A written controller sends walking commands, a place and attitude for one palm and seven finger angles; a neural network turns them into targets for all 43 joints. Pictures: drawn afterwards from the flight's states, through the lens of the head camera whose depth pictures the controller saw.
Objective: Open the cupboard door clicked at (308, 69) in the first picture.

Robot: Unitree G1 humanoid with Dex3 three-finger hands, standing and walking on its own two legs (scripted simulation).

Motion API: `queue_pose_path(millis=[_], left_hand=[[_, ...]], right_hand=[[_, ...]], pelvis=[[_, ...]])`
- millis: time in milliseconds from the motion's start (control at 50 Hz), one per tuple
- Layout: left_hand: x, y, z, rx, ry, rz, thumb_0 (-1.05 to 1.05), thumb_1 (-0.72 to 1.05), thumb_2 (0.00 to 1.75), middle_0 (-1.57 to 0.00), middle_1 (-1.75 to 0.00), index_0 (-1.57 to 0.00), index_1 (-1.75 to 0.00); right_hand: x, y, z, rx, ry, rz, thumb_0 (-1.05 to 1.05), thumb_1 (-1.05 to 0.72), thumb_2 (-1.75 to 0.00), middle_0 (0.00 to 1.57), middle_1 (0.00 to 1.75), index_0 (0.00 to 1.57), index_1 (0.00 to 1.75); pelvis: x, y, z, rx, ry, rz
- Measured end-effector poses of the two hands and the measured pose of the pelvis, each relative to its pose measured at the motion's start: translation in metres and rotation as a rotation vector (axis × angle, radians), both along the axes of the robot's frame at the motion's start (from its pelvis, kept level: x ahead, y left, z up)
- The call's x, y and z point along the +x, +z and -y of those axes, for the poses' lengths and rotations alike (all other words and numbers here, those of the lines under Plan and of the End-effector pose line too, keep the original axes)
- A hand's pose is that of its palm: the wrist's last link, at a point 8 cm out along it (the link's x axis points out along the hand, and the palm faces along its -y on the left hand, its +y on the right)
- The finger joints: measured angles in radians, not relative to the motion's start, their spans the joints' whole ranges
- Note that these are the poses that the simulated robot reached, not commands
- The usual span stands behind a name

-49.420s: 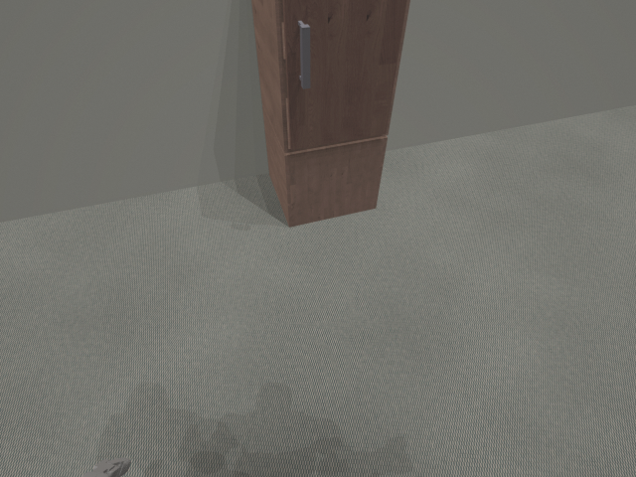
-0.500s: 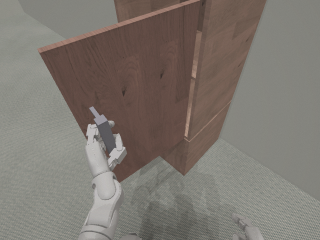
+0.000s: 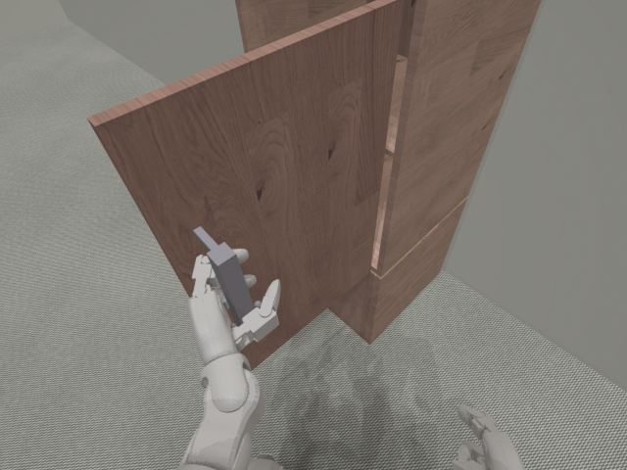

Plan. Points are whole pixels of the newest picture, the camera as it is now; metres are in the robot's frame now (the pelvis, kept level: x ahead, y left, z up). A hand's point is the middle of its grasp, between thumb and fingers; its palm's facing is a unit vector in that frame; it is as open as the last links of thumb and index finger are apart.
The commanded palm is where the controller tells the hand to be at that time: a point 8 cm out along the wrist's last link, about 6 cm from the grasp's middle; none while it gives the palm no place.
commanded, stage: open thumb and fingers to let go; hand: left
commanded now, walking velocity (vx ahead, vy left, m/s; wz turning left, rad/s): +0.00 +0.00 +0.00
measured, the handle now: (227, 284) +0.34 +0.13 +0.06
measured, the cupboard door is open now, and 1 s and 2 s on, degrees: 87 94 91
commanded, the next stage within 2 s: slide the hand sideways off the handle in 0.52 s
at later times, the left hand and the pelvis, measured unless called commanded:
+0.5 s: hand (259, 311) +0.30 +0.08 +0.06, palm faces +0.35 -0.94 -0.02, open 15.0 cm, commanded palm +0.26 +0.12 +0.06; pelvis +0.00 +0.02 +0.00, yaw +0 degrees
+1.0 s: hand (268, 345) +0.25 +0.07 +0.07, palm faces -0.07 -1.00 +0.03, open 16.2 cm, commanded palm +0.23 +0.14 +0.06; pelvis -0.02 +0.02 +0.00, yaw -2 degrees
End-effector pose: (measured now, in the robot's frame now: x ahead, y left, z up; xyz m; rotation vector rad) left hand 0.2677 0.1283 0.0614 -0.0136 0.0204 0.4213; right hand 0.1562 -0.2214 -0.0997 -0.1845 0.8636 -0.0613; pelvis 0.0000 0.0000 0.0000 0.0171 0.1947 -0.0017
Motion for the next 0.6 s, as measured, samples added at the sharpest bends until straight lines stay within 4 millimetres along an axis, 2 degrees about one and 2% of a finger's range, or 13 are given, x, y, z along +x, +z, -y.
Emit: queue_pose_path(millis=[180, 260, 460, 600], left_hand=[[0.002, -0.001, 0.0, 0.017, -0.025, -0.01, 0.0, -0.17, 0.44, -0.32, -1.24, -0.32, -1.23], [0.0, 0.0, -0.001, 0.012, -0.032, -0.012, 0.0, -0.33, 0.37, -0.3, -1.18, -0.31, -1.17], [-0.005, 0.0, 0.0, 0.026, -0.053, -0.009, -0.01, -0.48, 0.31, -0.24, -0.81, -0.25, -0.81], [-0.008, 0.001, 0.0, 0.022, -0.062, -0.012, -0.02, -0.49, 0.3, -0.33, -0.62, -0.32, -0.66]], right_hand=[[0.004, 0.001, -0.013, 0.004, 0.008, 0.005, 0.01, -0.91, -0.9, 0.2, 0.3, 0.2, 0.3], [0.002, 0.002, -0.015, 0.002, 0.005, 0.004, 0.01, -0.91, -0.9, 0.2, 0.3, 0.2, 0.3], [-0.002, 0.003, -0.018, -0.003, 0.004, 0.021, 0.01, -0.91, -0.9, 0.2, 0.3, 0.2, 0.3], [-0.004, 0.002, -0.022, -0.001, 0.013, 0.03, 0.01, -0.91, -0.9, 0.2, 0.3, 0.2, 0.3]], pelvis=[[0.003, -0.002, -0.008, -0.007, -0.003, -0.004], [0.004, -0.001, -0.01, -0.011, -0.005, -0.001], [-0.001, -0.003, -0.016, -0.022, -0.004, 0.006], [-0.007, -0.005, -0.017, -0.026, -0.002, 0.012]])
